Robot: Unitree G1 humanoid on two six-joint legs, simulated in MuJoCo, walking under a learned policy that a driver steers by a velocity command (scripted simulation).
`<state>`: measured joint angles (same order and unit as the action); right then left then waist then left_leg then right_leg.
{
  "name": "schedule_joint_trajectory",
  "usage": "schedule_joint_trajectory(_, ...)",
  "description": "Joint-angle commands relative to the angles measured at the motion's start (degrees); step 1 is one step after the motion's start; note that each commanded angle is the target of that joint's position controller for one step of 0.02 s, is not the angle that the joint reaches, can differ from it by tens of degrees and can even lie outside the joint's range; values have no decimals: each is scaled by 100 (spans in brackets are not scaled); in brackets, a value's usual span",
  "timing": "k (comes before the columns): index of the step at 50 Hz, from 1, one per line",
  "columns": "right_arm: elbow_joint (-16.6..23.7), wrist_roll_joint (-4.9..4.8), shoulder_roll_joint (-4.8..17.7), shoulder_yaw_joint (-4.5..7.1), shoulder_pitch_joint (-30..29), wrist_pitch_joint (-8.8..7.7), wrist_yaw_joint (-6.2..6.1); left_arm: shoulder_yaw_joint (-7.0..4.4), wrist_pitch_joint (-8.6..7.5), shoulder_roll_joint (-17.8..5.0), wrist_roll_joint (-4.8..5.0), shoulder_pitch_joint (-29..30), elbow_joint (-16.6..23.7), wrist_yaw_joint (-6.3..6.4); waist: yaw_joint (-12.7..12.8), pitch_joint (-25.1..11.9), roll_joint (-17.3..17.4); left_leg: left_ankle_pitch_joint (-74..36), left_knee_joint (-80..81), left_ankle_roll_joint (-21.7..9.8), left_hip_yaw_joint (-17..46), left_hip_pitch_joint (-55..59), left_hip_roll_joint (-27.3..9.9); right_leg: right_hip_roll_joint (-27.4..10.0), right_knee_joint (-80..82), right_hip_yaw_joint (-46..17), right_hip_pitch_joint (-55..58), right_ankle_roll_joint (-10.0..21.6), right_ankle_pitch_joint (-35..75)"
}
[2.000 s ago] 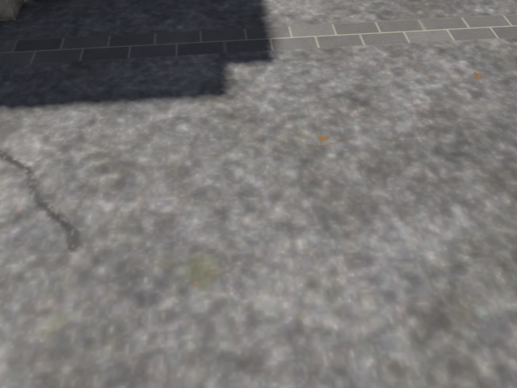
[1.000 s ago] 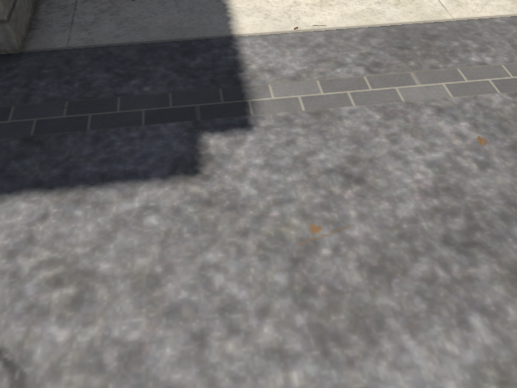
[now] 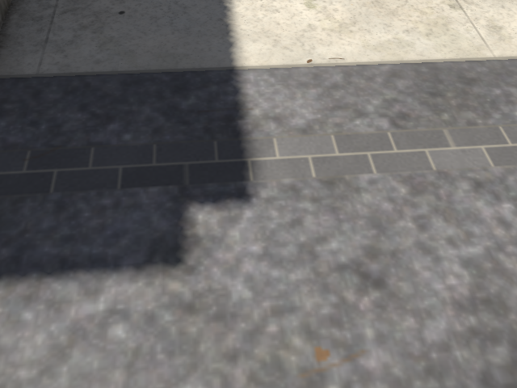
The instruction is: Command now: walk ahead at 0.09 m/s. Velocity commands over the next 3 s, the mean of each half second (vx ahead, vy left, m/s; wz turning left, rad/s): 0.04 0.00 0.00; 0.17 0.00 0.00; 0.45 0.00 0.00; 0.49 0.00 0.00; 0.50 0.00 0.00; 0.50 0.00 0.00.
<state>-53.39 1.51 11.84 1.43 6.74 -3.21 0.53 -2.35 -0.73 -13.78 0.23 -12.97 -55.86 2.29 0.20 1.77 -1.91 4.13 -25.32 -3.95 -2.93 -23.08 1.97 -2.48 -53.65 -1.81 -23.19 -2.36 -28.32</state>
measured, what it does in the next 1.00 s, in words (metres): walks ahead: right foot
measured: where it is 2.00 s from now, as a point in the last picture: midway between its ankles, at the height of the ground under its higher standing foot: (268, 317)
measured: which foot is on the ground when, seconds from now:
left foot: down 0.00-1.00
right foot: up 0.00-0.12, down 0.14-0.94, up 0.96-1.00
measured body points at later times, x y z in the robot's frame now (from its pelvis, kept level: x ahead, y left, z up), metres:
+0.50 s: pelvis +0.06 -0.02 +0.00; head +0.07 -0.02 +0.45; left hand +0.06 +0.21 -0.15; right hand +0.12 -0.27 -0.14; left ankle +0.10 +0.08 -0.73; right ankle +0.03 -0.15 -0.73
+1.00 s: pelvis +0.14 +0.00 +0.00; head +0.15 +0.01 +0.45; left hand +0.12 +0.25 -0.16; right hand +0.17 -0.26 -0.14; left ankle +0.11 +0.09 -0.73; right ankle +0.04 -0.14 -0.68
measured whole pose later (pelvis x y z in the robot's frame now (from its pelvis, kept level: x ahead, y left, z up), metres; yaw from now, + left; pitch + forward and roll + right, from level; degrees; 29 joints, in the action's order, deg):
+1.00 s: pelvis +0.14 +0.00 +0.00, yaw +1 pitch +0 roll +0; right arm -61.9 -1.2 12.0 3.6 15.3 -6.5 0.8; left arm -3.3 -4.7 -12.0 2.0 -21.8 -61.6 1.0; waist -1.0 -0.2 -1.8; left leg 20.4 -33.6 -3.7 -4.0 -13.7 1.8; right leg -1.1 -56.1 -2.1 -16.4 1.3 -25.7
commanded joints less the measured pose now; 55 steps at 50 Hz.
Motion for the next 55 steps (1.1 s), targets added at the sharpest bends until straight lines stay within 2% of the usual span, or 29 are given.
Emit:
schedule_joint_trajectory(1, 262, 32, 714, 141, -228, -22, -82, -58, 127, -188, -29, -826, -57, 108, 218, -867, 925, -58, 1164, -893, 1221, 237, -1322, -79, 885, 48, 798, 6, 442)
schedule_joint_trajectory(4, 216, -104, 773, 147, -329, 66, -139, -81, 189, -220, -71, -755, -130, 69, 291, -746, 871, 1764, 1315, -687, 1214, -95, -1236, 8, 1835, 207, 1369, 126, 1445)
schedule_joint_trajectory(6, 97, -154, 640, 105, -169, 119, -159, -86, 202, -238, -176, -683, -151, 37, 296, -406, 751, 2816, 1365, -301, 1165, -385, -1040, -6, 2387, 216, 1576, 306, 1616)
schedule_joint_trajectory(7, 41, -152, 609, 97, -60, 136, -160, -81, 190, -318, -205, -643, -114, 38, 236, -154, 596, 2957, 1237, -84, 1103, -406, -907, -220, 2792, -6, 1438, 437, 1485)
schedule_joint_trajectory(8, 15, -154, 662, 144, 155, 162, -180, -154, 173, -658, -141, -546, -144, 54, -24, 116, 117, 2678, 1098, 66, 792, -214, -591, -254, 2908, -53, 865, 568, 684)
schedule_joint_trajectory(9, -5, -131, 679, 153, 132, 179, -217, -161, 119, -586, -93, -508, -207, 41, -8, 228, -186, 2230, 796, 145, 542, 337, -422, -212, 3164, -115, 214, 584, 53)
schedule_joint_trajectory(10, -15, -125, 635, 151, 134, 182, -235, -121, 49, -417, -103, -416, -224, 36, -58, 198, -358, 1804, 549, 135, 494, 729, -410, -231, 3380, -155, -34, 516, -49)
schedule_joint_trajectory(11, -53, -118, 560, 141, 187, 190, -248, -113, -10, -367, -112, -291, -233, 31, -126, 140, -468, 1486, 399, 99, 448, 971, -399, -235, 3468, -168, -105, 426, 84)
schedule_joint_trajectory(13, -151, -80, 542, 147, 302, 206, -252, -104, -106, -289, -92, -223, -243, 22, -155, 52, -378, 1152, 266, 50, 379, 1102, -379, -209, 3440, -147, 4, 333, 365)
schedule_joint_trajectory(17, -260, -114, 489, 141, 251, 202, -218, -95, -158, -280, -50, -456, -355, 20, -51, -63, -47, 681, 185, 19, 378, 1077, -400, -139, 3216, -49, 412, 345, 1074)
schedule_joint_trajectory(23, -431, -153, 495, 140, 306, 226, -209, -66, -129, -240, -40, -640, -455, 12, 4, -233, 162, -145, -16, 23, 354, 1250, -412, -71, 3014, 57, 728, 351, 1829)
schedule_joint_trajectory(33, -645, -176, 514, 149, 328, 309, -262, -36, -54, -113, -37, -658, -541, 17, -14, -109, 172, -369, -88, 51, 378, 1325, -428, 7, 3007, 150, 840, 333, 2059)
schedule_joint_trajectory(34, -726, -178, 456, 139, 425, 318, -263, -32, -43, -63, -30, -791, -621, 18, -2, -224, 156, 269, -92, 44, 299, 1367, -354, 57, 3058, 205, 901, 360, 1458)
schedule_joint_trajectory(36, -769, -249, 570, 198, 462, 331, -273, -94, -20, -218, 33, -778, -602, 38, -20, 110, 19, 2451, -238, -36, 170, 973, -174, 71, 3082, 121, 608, 599, -336)
schedule_joint_trajectory(37, -737, -261, 590, 210, 410, 293, -273, -109, -44, -258, 59, -753, -542, 52, -5, 385, 4, 3093, -237, -85, 234, 627, -196, -31, 3157, -42, 452, 731, -979)
schedule_joint_trajectory(39, -637, -300, 489, 196, 239, 118, -236, -133, -181, -317, 122, -956, -515, 47, 104, 734, -98, 3180, -447, -139, 326, 86, -260, -366, 3374, -561, 487, 990, -1423)
schedule_joint_trajectory(41, -503, -309, 301, 172, -32, -90, -145, -217, -320, -557, 153, -1321, -591, 6, 232, 772, -635, 2269, -1292, -57, -24, -545, -119, -1067, 3901, -1603, 1088, 1378, -1493)
schedule_joint_trajectory(42, -441, -326, 216, 151, -84, -170, -91, -260, -366, -696, 155, -1280, -585, -14, 184, 848, -893, 1906, -1576, -106, -65, -762, -151, -1470, 4060, -2138, 1250, 1577, -1285)
schedule_joint_trajectory(43, -423, -329, 234, 152, -75, -233, -46, -249, -407, -632, 150, -1178, -540, -37, 114, 863, -832, 1849, -1595, -180, 16, -738, -240, -1596, 3987, -2243, 1251, 1610, -749)
schedule_joint_trajectory(44, -467, -343, 263, 168, 107, -277, -14, -232, -429, -567, 151, -1026, -483, -64, -38, 787, -739, 1865, -1335, -242, -9, -470, -241, -1513, 3788, -1997, 1231, 1505, -168)
schedule_joint_trajectory(46, -866, -364, 414, 273, 1191, -292, -3, -216, -422, -547, 158, -415, -253, -118, -595, 455, -454, 1533, -460, -346, 67, 1368, -155, -904, 3026, -1021, 331, 1069, 948)
schedule_joint_trajectory(47, -1082, -345, 887, 435, 2006, -300, -21, -164, -469, -382, 167, -9, -17, -124, -914, 270, 500, 1715, 322, -679, 1374, 2419, -819, -152, 1374, -37, -610, 639, 1965)
schedule_joint_trajectory(48, -1215, -324, 1511, 589, 2761, -304, 26, -93, -575, -73, 135, -30, 166, -109, -1062, -163, 2047, 1469, 1239, -1400, 3765, 3546, -2073, 515, -690, 479, -1832, 299, 849)
schedule_joint_trajectory(49, -1140, -210, 969, 380, 2448, -356, 41, -140, -647, -252, 170, 89, 217, -133, -783, -99, 1407, 1156, 1317, -1454, 4263, 3533, -2407, 327, -1786, -205, -2496, 421, -103)
schedule_joint_trajectory(50, -1007, -186, 652, 271, 2045, -391, 45, -148, -679, -281, 250, 39, 197, -187, -543, 116, 914, 810, 1181, -1262, 3616, 3344, -2304, 50, -2217, -361, -2730, 602, 236)
schedule_joint_trajectory(51, -890, -176, 562, 217, 1769, -400, 67, -148, -685, -240, 254, -5, 151, -208, -383, 101, 557, 576, 1212, -1082, 2950, 3171, -2082, -173, -2155, -303, -2714, 714, 752)
schedule_joint_trajectory(52, -832, -192, 502, 163, 1611, -383, 86, -194, -677, -292, 212, 63, 155, -213, -281, 225, 363, 106, 1290, -938, 2396, 2970, -1900, -341, -1819, -222, -2683, 739, 1147)
schedule_joint_trajectory(53, -829, -179, 386, 104, 1590, -346, 78, -250, -643, -360, 167, 112, 170, -221, -214, 207, 420, -264, 1365, -766, 1912, 2778, -1680, -451, -1502, -124, -2428, 732, 1416)
schedule_joint_trajectory(55, -865, -153, 393, 68, 1813, -264, 18, -243, -551, -195, 149, 194, 207, -264, -187, 212, 556, -689, 1516, -692, 1425, 2570, -1477, -468, -1018, 81, -2210, 600, 1667)
Next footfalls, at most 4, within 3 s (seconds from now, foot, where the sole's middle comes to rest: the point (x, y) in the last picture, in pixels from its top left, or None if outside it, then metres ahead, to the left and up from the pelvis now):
0.14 right None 0.07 -0.15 -0.77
1.40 right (315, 363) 0.53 -0.14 -0.77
1.98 left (226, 254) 0.85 0.10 -0.77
2.54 right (300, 174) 1.17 -0.13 -0.77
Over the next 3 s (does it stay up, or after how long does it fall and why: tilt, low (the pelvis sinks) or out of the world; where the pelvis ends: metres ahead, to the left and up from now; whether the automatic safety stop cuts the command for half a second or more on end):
stays up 1.25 -0.02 0.01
